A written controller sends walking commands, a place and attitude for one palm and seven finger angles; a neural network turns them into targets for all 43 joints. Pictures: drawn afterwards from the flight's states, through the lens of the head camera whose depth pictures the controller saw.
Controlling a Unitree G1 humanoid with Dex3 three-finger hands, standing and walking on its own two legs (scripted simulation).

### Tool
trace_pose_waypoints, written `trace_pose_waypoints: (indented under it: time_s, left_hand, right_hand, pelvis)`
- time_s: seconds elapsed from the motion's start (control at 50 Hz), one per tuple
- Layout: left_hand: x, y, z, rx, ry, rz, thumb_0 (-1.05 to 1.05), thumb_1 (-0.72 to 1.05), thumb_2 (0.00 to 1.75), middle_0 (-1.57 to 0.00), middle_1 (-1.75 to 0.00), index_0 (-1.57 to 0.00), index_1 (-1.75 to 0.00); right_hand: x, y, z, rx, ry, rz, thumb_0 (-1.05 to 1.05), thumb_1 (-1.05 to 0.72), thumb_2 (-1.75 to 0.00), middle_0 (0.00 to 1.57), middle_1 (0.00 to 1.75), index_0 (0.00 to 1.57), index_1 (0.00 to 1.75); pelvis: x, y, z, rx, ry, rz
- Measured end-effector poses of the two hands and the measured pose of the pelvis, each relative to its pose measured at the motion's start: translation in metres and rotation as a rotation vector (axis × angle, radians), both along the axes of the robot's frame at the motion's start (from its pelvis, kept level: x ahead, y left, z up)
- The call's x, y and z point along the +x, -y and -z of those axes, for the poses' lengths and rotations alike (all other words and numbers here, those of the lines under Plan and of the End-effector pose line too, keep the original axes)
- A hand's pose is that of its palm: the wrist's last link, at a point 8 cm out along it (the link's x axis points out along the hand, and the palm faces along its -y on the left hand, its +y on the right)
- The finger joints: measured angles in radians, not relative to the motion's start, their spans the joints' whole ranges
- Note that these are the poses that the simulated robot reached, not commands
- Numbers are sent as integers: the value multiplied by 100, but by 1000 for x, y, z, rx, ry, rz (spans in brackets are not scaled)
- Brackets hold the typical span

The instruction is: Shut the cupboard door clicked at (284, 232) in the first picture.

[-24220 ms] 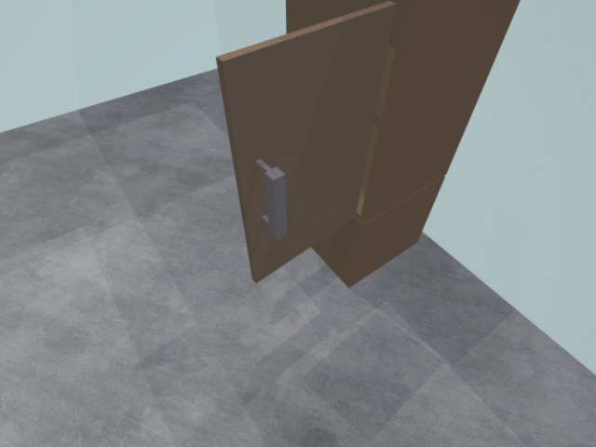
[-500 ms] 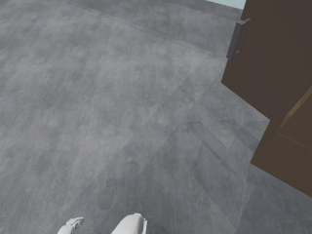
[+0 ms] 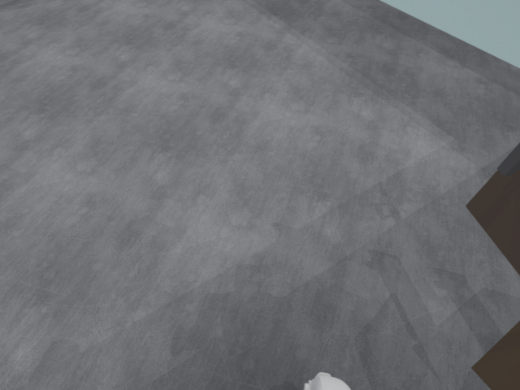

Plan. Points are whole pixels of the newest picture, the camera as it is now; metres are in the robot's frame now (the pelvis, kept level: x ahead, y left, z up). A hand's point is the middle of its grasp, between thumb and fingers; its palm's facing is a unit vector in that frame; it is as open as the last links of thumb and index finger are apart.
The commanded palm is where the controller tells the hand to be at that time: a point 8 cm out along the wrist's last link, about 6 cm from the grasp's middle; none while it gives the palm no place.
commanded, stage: walk to a spot facing it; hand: left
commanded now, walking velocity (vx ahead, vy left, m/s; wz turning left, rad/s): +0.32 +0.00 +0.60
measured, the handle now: out of the picture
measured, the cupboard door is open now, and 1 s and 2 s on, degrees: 71 71 71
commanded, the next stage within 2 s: turn to face it in 0.44 s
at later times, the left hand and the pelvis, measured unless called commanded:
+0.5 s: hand out of the picture +0.06 +0.15 -0.18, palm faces +0.40 -0.90 -0.18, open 7.3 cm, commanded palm none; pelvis +0.17 +0.01 -0.01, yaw +20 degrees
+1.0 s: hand (171, 320) +0.25 +0.19 -0.17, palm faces +0.26 -0.94 -0.21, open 7.3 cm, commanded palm none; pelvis +0.26 +0.01 +0.00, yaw +12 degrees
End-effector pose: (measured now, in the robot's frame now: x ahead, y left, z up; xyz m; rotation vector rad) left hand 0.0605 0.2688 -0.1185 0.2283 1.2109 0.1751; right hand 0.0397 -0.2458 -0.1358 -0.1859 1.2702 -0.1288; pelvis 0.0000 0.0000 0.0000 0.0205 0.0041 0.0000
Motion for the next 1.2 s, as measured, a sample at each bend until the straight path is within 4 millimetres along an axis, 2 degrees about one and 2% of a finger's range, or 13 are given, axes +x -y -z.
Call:
trace_pose_waypoints:
  time_s: [0.06,0.12,0.26,0.34,0.44,0.5,0.54,0.6,0.7,0.84,0.94,1.04,1.2]
  left_hand:
    - [29,15,0,18,74,-3,1,91,89,-20,-30,-20,-30]
    - [39,30,-1,28,111,-54,0,91,89,-20,-30,-20,-30]
    - [26,65,-4,-37,2,-202,0,91,89,-20,-30,-20,-30]
    - [9,76,2,-71,-73,-306,0,93,89,-20,-30,-20,-30]
    - [-13,80,15,-119,-187,-422,0,92,89,-20,-30,-20,-30]
    - [-20,70,30,-141,-249,-466,0,91,89,-20,-30,-20,-30]
    - [-15,55,40,-137,-269,-479,0,91,89,-20,-30,-20,-30]
    - [14,27,42,-89,-210,-496,1,91,89,-20,-30,-20,-30]
    - [77,-4,25,-43,-58,-463,1,92,89,-19,-30,-20,-30]
    - [140,3,12,-52,-15,-372,0,92,89,-19,-29,-20,-30]
    - [166,22,19,-59,-56,-303,0,91,89,-19,-30,-20,-30]
    - [182,29,15,-79,-99,-270,0,91,89,-20,-30,-20,-30]
    - [215,-4,22,-82,-108,-198,0,91,89,-20,-30,-20,-30]
  right_hand:
    - [11,15,17,20,-45,-3,1,-90,-90,21,30,20,30]
    - [38,27,23,18,-81,-38,1,-90,-90,21,30,20,29]
    - [146,25,-4,27,3,-143,1,-91,-90,20,30,20,29]
    - [217,2,-12,35,50,-251,1,-91,-90,20,30,19,29]
    - [307,-48,-14,43,126,-404,1,-91,-90,20,30,19,29]
    - [354,-80,-11,40,216,-466,1,-91,-90,20,30,19,29]
    - [373,-93,-8,30,266,-481,1,-91,-90,20,30,20,29]
    - [379,-100,-12,6,259,-503,1,-91,-90,20,30,20,29]
    - [370,-101,-16,-2,187,-482,1,-90,-90,20,30,20,29]
    - [355,-82,-7,33,113,-350,0,-92,-90,21,30,20,30]
    - [352,-49,11,29,67,-238,0,-91,-90,21,30,20,30]
    - [344,-28,1,-23,20,-171,1,-91,-90,20,30,20,29]
    - [346,-32,-16,-79,55,-94,1,-91,-90,20,30,20,29]
  pelvis:
    - [23,17,11,9,1,-38]
    - [41,27,12,3,10,-92]
    - [92,33,-10,10,-9,-203]
    - [119,30,-12,6,-9,-269]
    - [151,12,-3,1,3,-331]
    - [172,-8,12,-17,14,-343]
    - [180,-16,21,-28,22,-360]
    - [189,-20,18,-25,34,-377]
    - [205,-24,5,-25,32,-380]
    - [236,-19,-2,-24,26,-313]
    - [255,-10,8,-12,7,-241]
    - [265,-12,-1,-14,-10,-196]
    - [276,-31,-3,-18,-21,-112]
